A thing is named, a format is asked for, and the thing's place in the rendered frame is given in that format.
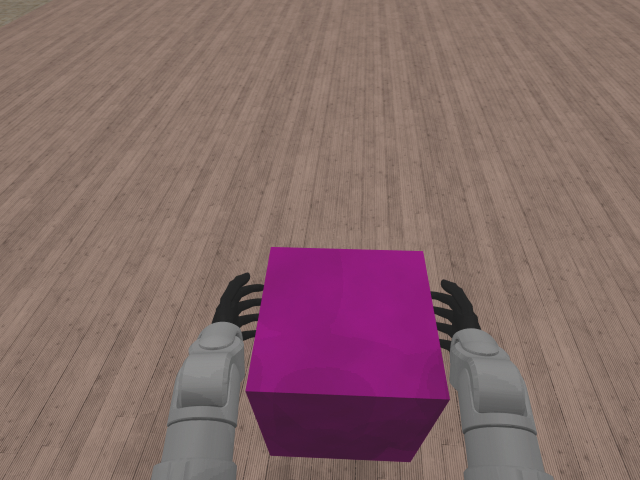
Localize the right robot forearm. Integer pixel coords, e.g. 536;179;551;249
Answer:
449;328;554;480

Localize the left robot forearm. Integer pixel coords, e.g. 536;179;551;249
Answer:
151;322;245;480

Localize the robot right hand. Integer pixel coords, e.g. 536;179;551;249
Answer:
430;279;481;352

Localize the robot left hand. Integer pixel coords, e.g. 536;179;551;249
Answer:
211;273;264;341

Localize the carton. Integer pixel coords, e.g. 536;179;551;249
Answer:
246;247;450;462

